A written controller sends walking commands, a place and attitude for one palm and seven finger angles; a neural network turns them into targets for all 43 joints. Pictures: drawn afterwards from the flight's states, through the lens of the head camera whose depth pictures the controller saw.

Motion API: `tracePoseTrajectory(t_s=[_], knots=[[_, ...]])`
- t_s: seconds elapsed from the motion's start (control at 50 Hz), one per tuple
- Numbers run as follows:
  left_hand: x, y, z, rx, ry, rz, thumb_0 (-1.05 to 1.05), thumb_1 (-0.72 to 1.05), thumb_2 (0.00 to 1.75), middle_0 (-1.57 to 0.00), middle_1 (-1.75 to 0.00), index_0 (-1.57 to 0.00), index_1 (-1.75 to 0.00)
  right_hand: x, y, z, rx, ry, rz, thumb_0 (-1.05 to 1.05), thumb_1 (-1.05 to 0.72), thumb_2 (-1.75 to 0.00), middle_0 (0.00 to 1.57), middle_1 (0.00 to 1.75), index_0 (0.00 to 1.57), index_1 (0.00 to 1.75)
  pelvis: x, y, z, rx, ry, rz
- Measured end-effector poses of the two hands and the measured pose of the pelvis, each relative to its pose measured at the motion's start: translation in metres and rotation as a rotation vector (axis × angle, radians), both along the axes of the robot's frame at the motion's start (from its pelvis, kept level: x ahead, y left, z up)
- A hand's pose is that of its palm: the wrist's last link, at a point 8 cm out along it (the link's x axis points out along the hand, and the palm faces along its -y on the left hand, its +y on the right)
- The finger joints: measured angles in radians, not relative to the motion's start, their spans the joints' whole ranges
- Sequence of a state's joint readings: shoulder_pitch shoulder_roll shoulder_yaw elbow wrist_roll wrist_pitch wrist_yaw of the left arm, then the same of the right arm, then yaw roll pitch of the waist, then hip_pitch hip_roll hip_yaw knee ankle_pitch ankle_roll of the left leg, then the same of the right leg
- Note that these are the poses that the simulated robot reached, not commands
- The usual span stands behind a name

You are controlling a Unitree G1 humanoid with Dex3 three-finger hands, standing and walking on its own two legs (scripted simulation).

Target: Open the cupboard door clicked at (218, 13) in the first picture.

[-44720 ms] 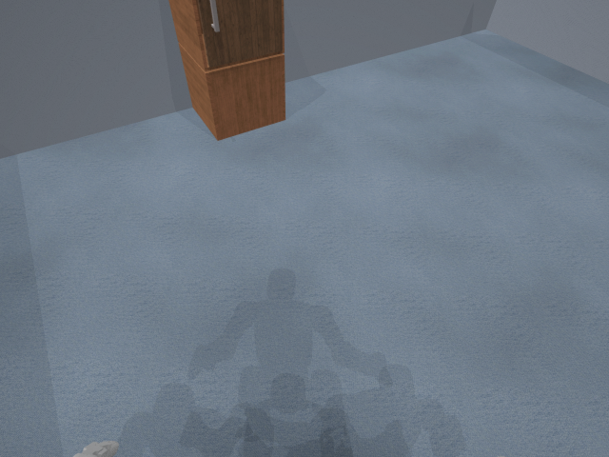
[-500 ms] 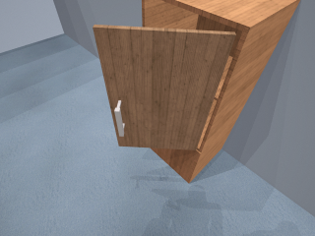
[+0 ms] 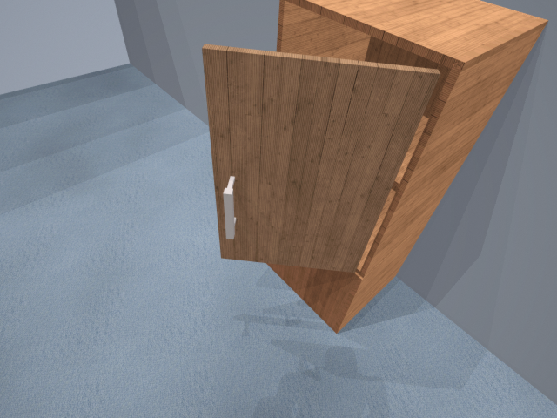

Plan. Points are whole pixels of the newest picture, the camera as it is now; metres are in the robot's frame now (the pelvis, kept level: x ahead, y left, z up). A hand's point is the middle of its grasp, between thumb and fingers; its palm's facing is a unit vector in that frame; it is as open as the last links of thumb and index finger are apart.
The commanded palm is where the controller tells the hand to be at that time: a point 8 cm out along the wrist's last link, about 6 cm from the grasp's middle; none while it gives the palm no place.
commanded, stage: raise the hand with hooked fingers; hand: left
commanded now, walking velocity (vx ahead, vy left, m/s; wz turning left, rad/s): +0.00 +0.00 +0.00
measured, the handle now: (231, 208) +0.57 +0.14 -0.10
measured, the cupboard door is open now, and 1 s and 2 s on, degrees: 43 43 43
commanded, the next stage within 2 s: none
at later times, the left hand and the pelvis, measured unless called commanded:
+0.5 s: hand out of the picture +0.14 +0.19 -0.09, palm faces +0.07 -1.00 +0.00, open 8.9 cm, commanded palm +0.14 +0.25 -0.07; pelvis -0.03 -0.02 -0.11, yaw +2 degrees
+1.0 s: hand (141, 362) +0.22 +0.22 -0.08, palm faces -0.01 -1.00 -0.05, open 11.9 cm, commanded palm +0.19 +0.28 -0.07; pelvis -0.01 -0.02 -0.12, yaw +0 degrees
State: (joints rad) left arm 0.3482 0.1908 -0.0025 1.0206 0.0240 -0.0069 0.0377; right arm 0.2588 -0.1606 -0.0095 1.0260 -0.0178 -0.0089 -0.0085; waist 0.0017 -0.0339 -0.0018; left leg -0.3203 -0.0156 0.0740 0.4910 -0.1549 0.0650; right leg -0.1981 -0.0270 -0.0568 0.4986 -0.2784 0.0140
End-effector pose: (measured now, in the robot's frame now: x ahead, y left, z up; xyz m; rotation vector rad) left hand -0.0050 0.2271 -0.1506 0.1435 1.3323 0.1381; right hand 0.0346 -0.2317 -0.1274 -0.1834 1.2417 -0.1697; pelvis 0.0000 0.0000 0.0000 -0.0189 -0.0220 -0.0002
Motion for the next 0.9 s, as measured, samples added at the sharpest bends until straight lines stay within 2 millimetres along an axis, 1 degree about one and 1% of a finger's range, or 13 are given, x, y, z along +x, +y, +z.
tracePoseTrajectory(t_s=[0.04, 0.06, 0.18, 0.24, 0.3, 0.36, 0.44, 0.5, 0.54, 0.6, 0.7, 0.78, 0.9], knots=[[-0.002, 0.002, 0.0, 0.006, 0.004, -0.002, 0.01, 0.91, 0.89, -0.2, -0.3, -0.2, -0.3, 0.002, 0.0, 0.0, -0.003, -0.001, 0.006, 0.01, -0.91, -0.9, 0.2, 0.3, 0.2, 0.3, -0.001, 0.001, 0.0, -0.006, -0.002, -0.001], [0.006, 0.003, 0.006, -0.001, -0.041, 0.05, 0.01, 0.91, 0.89, -0.2, -0.3, -0.2, -0.3, 0.005, 0.0, 0.002, -0.008, -0.032, 0.003, 0.01, -0.91, -0.9, 0.2, 0.3, 0.2, 0.3, -0.002, 0.002, -0.001, -0.009, -0.006, 0.004], [0.119, 0.018, 0.112, 0.051, -0.848, 0.123, 0.02, 0.87, 0.88, -0.2, -0.33, -0.21, -0.32, 0.057, -0.005, 0.019, -0.045, -0.416, 0.068, 0.01, -0.9, -0.9, 0.2, 0.3, 0.2, 0.3, -0.013, 0.002, -0.016, 0.002, 0.033, 0.062], [0.157, 0.019, 0.134, 0.01, -1.16, 0.052, 0.01, 0.82, 0.86, -0.2, -0.36, -0.21, -0.35, 0.088, -0.011, 0.019, -0.05, -0.546, 0.122, 0.01, -0.9, -0.9, 0.2, 0.3, 0.2, 0.3, -0.022, -0.002, -0.035, -0.004, 0.111, 0.061], [0.169, 0.01, 0.125, -0.072, -1.349, -0.098, 0.01, 0.77, 0.83, -0.2, -0.39, -0.21, -0.39, 0.118, -0.018, 0.015, -0.061, -0.664, 0.169, 0.01, -0.9, -0.9, 0.2, 0.3, 0.2, 0.3, -0.029, -0.008, -0.064, -0.011, 0.18, 0.036], [0.162, 0.001, 0.094, -0.159, -1.34, -0.21, 0.01, 0.7, 0.81, -0.21, -0.43, -0.22, -0.43, 0.142, -0.023, 0.011, -0.07, -0.75, 0.198, 0.01, -0.9, -0.9, 0.2, 0.3, 0.2, 0.3, -0.032, -0.014, -0.091, -0.014, 0.218, 0.027], [0.138, 0.007, 0.06, -0.181, -1.225, -0.115, 0.01, 0.61, 0.77, -0.22, -0.49, -0.23, -0.49, 0.163, -0.023, 0.003, -0.085, -0.782, 0.218, 0.01, -0.9, -0.9, 0.2, 0.3, 0.2, 0.3, -0.029, -0.02, -0.11, -0.027, 0.24, 0.031], [0.125, 0.015, 0.063, -0.107, -1.224, -0.062, 0.01, 0.54, 0.74, -0.23, -0.53, -0.23, -0.53, 0.168, -0.017, -0.008, -0.083, -0.752, 0.237, 0.01, -0.9, -0.9, 0.2, 0.3, 0.2, 0.3, -0.025, -0.025, -0.114, -0.047, 0.252, 0.04], [0.124, 0.019, 0.073, -0.061, -1.265, -0.074, 0.02, 0.49, 0.72, -0.23, -0.56, -0.24, -0.56, 0.168, -0.012, -0.018, -0.073, -0.716, 0.252, 0.01, -0.9, -0.9, 0.2, 0.3, 0.2, 0.3, -0.023, -0.027, -0.116, -0.061, 0.263, 0.047], [0.136, 0.021, 0.084, -0.041, -1.315, -0.13, 0.02, 0.42, 0.69, -0.23, -0.61, -0.24, -0.6, 0.163, -0.007, -0.038, -0.047, -0.657, 0.256, 0.01, -0.9, -0.9, 0.2, 0.3, 0.2, 0.3, -0.022, -0.029, -0.119, -0.075, 0.285, 0.052], [0.169, 0.026, 0.077, -0.109, -1.255, -0.196, 0.01, 0.3, 0.64, -0.24, -0.68, -0.25, -0.68, 0.145, -0.005, -0.063, -0.012, -0.568, 0.195, 0.01, -0.9, -0.9, 0.2, 0.3, 0.2, 0.3, -0.018, -0.03, -0.121, -0.074, 0.314, 0.039], [0.186, 0.034, 0.077, -0.125, -1.222, -0.176, 0.01, 0.21, 0.6, -0.25, -0.74, -0.26, -0.74, 0.13, -0.012, -0.068, -0.016, -0.523, 0.134, 0.01, -0.9, -0.9, 0.2, 0.3, 0.2, 0.3, -0.013, -0.027, -0.118, -0.064, 0.325, 0.026], [0.195, 0.044, 0.083, -0.099, -1.254, -0.164, 0.01, 0.07, 0.54, -0.26, -0.83, -0.26, -0.83, 0.118, -0.027, -0.064, -0.064, -0.489, 0.102, 0.01, -0.9, -0.9, 0.2, 0.3, 0.2, 0.3, -0.007, -0.022, -0.115, -0.056, 0.339, 0.017]])
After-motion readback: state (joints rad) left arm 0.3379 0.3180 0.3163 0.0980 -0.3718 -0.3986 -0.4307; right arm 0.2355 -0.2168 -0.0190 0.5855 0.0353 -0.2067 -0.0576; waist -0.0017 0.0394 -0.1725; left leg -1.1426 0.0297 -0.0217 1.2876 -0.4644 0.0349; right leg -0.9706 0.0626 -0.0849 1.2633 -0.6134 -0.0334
